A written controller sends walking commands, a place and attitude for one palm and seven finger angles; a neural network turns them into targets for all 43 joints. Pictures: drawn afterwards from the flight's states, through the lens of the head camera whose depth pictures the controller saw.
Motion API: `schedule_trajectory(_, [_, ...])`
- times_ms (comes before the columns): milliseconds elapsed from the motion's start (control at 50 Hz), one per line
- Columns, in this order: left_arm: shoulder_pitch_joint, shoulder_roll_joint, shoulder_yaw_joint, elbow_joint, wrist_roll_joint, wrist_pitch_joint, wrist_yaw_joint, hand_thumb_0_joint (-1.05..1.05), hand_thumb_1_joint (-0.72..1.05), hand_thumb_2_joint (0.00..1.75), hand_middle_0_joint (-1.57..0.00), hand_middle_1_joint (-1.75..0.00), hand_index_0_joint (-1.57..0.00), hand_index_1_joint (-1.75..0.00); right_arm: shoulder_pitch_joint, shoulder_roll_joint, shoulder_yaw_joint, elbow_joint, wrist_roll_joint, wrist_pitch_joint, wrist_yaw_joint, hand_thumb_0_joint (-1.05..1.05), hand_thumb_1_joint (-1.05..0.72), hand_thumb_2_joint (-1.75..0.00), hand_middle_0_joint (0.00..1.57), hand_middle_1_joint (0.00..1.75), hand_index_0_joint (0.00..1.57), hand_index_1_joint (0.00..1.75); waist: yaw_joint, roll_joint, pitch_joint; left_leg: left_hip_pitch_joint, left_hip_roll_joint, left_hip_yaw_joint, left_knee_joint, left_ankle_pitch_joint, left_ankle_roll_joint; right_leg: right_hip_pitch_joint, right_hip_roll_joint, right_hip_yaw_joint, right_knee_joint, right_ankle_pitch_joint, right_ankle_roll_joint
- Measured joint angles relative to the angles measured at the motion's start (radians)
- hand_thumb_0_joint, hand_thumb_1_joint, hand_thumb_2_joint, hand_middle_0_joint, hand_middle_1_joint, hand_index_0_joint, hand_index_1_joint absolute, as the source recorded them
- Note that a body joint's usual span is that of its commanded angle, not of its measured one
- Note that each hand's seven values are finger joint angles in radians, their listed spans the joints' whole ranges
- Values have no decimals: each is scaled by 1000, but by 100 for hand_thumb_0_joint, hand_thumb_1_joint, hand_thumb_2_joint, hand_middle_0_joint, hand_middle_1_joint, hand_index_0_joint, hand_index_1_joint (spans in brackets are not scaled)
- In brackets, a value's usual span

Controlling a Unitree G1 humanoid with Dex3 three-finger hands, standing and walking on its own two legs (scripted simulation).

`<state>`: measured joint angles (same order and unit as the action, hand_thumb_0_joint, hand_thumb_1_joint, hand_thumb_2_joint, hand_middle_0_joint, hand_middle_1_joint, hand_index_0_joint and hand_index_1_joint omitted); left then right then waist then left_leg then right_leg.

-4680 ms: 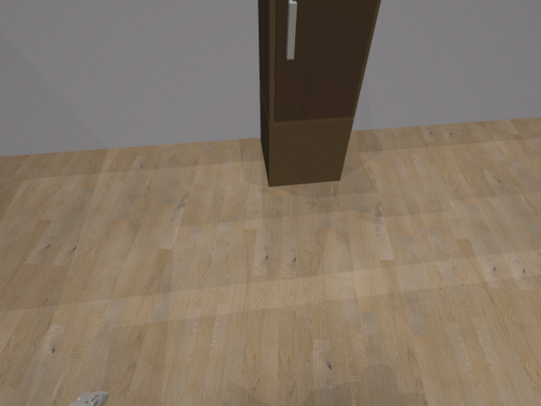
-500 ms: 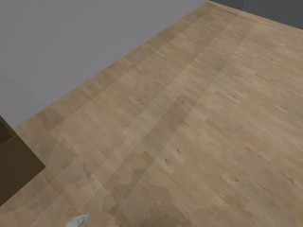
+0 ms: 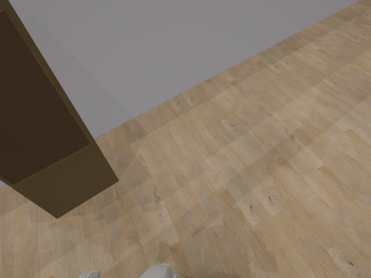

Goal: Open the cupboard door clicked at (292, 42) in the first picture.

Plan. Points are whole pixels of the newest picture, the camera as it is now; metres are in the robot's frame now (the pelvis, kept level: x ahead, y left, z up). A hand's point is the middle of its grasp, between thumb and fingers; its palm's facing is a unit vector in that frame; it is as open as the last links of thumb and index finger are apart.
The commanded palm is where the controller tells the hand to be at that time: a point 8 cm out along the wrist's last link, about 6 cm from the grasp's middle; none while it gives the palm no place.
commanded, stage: turn to face it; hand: left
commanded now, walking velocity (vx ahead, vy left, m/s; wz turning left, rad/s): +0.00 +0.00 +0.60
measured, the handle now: out of the picture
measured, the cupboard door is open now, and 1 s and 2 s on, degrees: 0 0 0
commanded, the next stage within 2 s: take the last steps up to it in 0.96 s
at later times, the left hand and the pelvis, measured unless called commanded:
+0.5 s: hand out of the picture -0.05 +0.26 -0.17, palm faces +0.37 -0.89 -0.27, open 7.4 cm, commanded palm none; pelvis -0.02 +0.03 +0.00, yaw +19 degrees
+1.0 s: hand out of the picture -0.02 +0.18 -0.14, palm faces +0.52 -0.81 -0.27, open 7.4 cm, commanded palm none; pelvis +0.00 -0.02 +0.01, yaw +32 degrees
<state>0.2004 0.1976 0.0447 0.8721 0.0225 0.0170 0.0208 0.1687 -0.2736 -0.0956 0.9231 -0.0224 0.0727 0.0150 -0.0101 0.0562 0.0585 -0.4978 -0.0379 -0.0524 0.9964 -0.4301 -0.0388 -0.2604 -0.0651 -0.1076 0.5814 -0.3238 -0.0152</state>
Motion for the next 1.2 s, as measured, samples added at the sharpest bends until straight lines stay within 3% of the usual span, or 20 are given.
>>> schedule_trajectory(60, [14,-19,-11,2,3,-3,0,1,90,90,-20,-30,-20,-29,-15,-7,-3,0,0,0,10,0,-91,-90,20,30,19,30,-3,-8,9,-32,30,34,157,51,-23,33,-20,-38,-42,17,-4])
schedule_trajectory(120, [24,-30,-18,7,5,-6,-1,1,90,90,-21,-30,-20,-30,-24,-6,0,3,0,5,13,0,-91,-90,20,30,19,30,-2,-26,17,-13,59,54,150,54,-41,51,-40,-77,-64,24,-5])
schedule_trajectory(200, [37,-30,-19,15,10,-8,-3,1,90,90,-21,-30,-20,-30,-44,-1,9,11,3,13,14,0,-91,-90,20,30,19,30,13,-47,31,48,81,81,18,17,-47,57,-67,-128,-63,19,0])
schedule_trajectory(280, [52,-5,-8,29,13,-2,-6,1,90,90,-21,-30,-20,-30,-72,10,23,6,8,7,13,0,-91,-90,20,30,19,30,36,-68,45,126,84,122,-160,-11,-31,43,-95,-171,-28,2,15])
schedule_trajectory(340, [68,25,8,44,9,8,-8,1,90,90,-21,-30,-20,-30,-81,19,34,-14,8,-11,14,0,-91,-90,20,30,19,30,43,-85,42,212,76,158,-363,81,-10,21,-123,-204,38,-32,38])
schedule_trajectory(360, [76,36,15,47,5,14,-10,1,90,90,-21,-30,-20,-30,-81,20,36,-23,6,-22,15,0,-91,-90,20,30,19,30,42,-88,37,230,71,159,-412,122,29,-4,-134,-201,93,-50,49])
schedule_trajectory(400, [65,65,27,60,2,39,-8,1,90,90,-21,-30,-20,-30,-86,35,41,-30,7,-41,11,0,-91,-90,20,30,19,30,47,-113,47,213,54,150,-377,100,67,-79,-129,-108,271,-183,77])
schedule_trajectory(460, [39,85,41,72,0,59,-5,1,90,90,-20,-30,-20,-29,-66,49,50,-32,6,-52,-3,0,-91,-90,20,30,20,30,42,-108,44,222,49,114,-399,103,69,-173,-83,-6,478,-186,98])
schedule_trajectory(520, [16,90,44,57,-2,52,-11,1,91,90,-20,-30,-20,-29,-45,55,54,-22,5,-48,-8,0,-91,-90,20,30,20,30,37,-97,38,243,38,80,-457,142,68,-218,-64,42,525,-111,109])
schedule_trajectory(680, [-45,65,32,16,-7,41,-8,1,91,90,-20,-30,-20,-29,7,62,49,-3,0,-40,-9,0,-91,-90,20,30,20,30,3,-66,21,253,10,7,-512,186,58,-177,-21,87,338,-101,113])
schedule_trajectory(740, [-62,46,21,2,-11,31,-6,1,90,90,-20,-30,-20,-29,23,57,42,5,-2,-33,-9,0,-91,-90,20,30,20,30,-12,-47,16,236,3,-21,-487,178,43,-112,9,81,191,-88,102])
schedule_trajectory(780, [-59,34,11,-11,-12,14,-6,1,90,90,-20,-30,-20,-29,36,51,36,9,1,-29,-10,0,-91,-90,20,30,20,30,-14,-38,8,213,-5,-35,-445,160,27,-40,21,69,28,8,94])
schedule_trajectory(820, [-57,11,-2,-11,-3,-4,-3,1,90,90,-20,-30,-20,-29,40,36,25,15,8,-22,-10,0,-91,-90,20,30,20,30,-20,-6,10,164,-1,-42,-316,65,19,-29,31,42,15,30,28])
schedule_trajectory(860, [-45,-8,-13,-11,-1,-9,-3,1,90,90,-20,-30,-20,-29,47,27,16,23,5,-8,-12,0,-91,-90,20,30,20,30,-22,-1,6,101,-13,-27,-113,-39,12,-17,15,21,21,13,-4])
schedule_trajectory(900, [-29,-24,-18,-5,0,-8,-1,1,90,90,-20,-30,-20,-29,48,19,10,35,2,0,-7,0,-91,-90,20,30,20,30,-19,-1,3,54,-3,-3,55,-20,2,7,4,6,-8,20,-11])
schedule_trajectory(960, [-7,-38,-21,14,2,-8,0,1,90,90,-21,-30,-20,-30,47,14,9,48,1,1,-2,0,-91,-90,20,30,19,30,-18,-5,3,31,28,18,150,37,-16,35,-8,-17,-52,42,-11])
schedule_trajectory(1080, [34,-38,-18,53,9,-11,-1,1,90,90,-21,-30,-20,-30,31,23,20,73,4,6,-3,0,-91,-90,20,30,19,30,6,-33,9,93,69,43,10,10,-32,49,-32,-58,-83,59,-7])
schedule_trajectory(1200, [87,-3,0,113,15,-16,-7,1,90,90,-21,-30,-20,-30,1,44,42,80,7,-14,-2,0,-91,-90,20,30,19,30,50,-68,2,211,68,103,-259,-24,-9,39,-55,-90,-71,57,20])
